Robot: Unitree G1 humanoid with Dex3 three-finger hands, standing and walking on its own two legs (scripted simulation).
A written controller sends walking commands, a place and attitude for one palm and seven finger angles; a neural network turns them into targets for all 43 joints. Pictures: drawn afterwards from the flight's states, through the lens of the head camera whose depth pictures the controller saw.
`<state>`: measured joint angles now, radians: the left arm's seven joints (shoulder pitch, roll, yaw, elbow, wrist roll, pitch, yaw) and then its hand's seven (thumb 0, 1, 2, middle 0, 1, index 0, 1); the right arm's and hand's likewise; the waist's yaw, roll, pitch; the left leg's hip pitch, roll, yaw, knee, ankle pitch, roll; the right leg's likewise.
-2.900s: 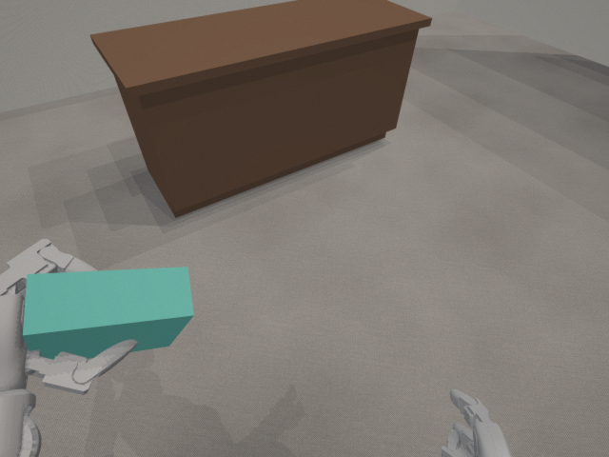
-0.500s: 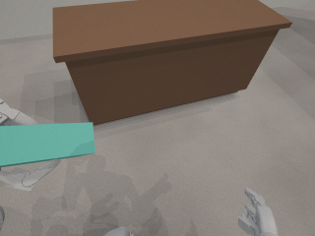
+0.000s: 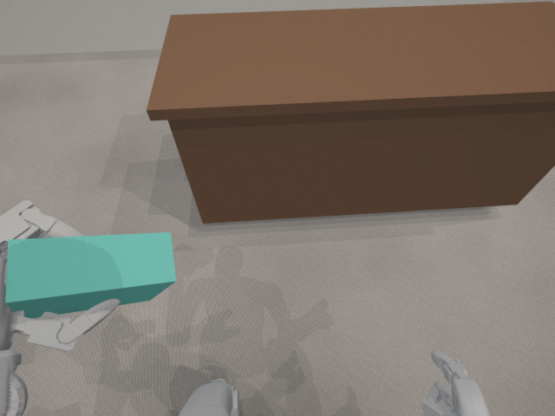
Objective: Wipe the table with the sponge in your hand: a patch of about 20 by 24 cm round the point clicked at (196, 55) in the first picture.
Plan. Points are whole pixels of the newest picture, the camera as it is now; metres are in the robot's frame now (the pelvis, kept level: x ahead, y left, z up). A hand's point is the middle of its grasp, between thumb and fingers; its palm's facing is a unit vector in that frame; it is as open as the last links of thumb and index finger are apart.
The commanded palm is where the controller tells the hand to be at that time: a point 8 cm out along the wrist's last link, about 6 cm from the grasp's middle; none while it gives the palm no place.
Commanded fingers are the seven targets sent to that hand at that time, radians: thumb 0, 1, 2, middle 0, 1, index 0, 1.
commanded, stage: walk to a spot facing it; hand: left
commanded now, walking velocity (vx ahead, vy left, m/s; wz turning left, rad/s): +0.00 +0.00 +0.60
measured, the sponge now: (118, 274) +0.24 +0.19 +0.14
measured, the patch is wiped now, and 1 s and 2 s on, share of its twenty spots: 0.00 0.00 0.00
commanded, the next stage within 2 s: none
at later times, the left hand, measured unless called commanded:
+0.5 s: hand (44, 269) +0.23 +0.24 +0.17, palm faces +0.59 -0.63 -0.51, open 9.5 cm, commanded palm +0.18 +0.26 +0.18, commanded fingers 0.00 0.10 1.30 -1.20 -1.60 -1.20 -1.60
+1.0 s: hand out of the picture +0.12 +0.23 +0.18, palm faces +0.76 -0.49 -0.42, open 9.5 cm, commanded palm +0.04 +0.23 +0.18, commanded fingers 0.00 0.10 1.30 -1.20 -1.60 -1.20 -1.60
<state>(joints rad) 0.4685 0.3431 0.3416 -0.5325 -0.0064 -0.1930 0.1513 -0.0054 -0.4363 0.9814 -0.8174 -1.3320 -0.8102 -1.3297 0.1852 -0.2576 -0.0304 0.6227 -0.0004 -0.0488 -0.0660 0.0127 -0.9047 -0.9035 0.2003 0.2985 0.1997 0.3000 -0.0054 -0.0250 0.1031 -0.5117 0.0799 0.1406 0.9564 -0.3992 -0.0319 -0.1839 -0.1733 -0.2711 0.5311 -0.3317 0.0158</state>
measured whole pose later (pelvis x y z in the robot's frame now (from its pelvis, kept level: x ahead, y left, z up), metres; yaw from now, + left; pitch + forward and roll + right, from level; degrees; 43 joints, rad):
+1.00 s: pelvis +0.07 -0.09 +0.00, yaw +35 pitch +0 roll -1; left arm 0.48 0.41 0.37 -0.58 -0.03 -0.17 0.14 -0.01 -0.44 0.99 -0.82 -1.33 -0.81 -1.33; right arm 0.22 -0.17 0.00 0.57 0.01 -0.10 -0.03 0.01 -0.91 -0.90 0.20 0.30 0.20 0.30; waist -0.03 -0.02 0.03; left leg -0.30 0.04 -0.02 0.54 -0.25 -0.01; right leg -0.49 -0.06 -0.08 1.02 -0.48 0.08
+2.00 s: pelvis +0.14 -0.11 -0.02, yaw +68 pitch -1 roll +0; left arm 0.42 0.40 0.37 -0.50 -0.01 -0.20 0.14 -0.01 -0.44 0.99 -0.81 -1.33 -0.80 -1.34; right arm 0.22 -0.14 0.04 0.64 0.01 -0.10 -0.05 0.01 -0.90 -0.90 0.21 0.30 0.20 0.30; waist 0.04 0.06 0.06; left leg -0.31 0.07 -0.04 0.84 -0.47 -0.01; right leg -0.37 -0.10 -0.18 0.64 -0.22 0.01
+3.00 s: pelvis +0.23 +0.03 -0.01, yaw +100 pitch +1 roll +2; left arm 0.52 0.41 0.38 -0.66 -0.05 -0.16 0.17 0.00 -0.44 1.00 -0.81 -1.34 -0.80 -1.34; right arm 0.16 -0.28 -0.06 0.53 0.00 -0.04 -0.09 0.01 -0.91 -0.90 0.20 0.30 0.20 0.30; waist -0.01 -0.06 0.10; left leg -0.36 0.06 0.15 0.68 -0.39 -0.06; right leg -0.29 -0.20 -0.32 0.60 -0.30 -0.01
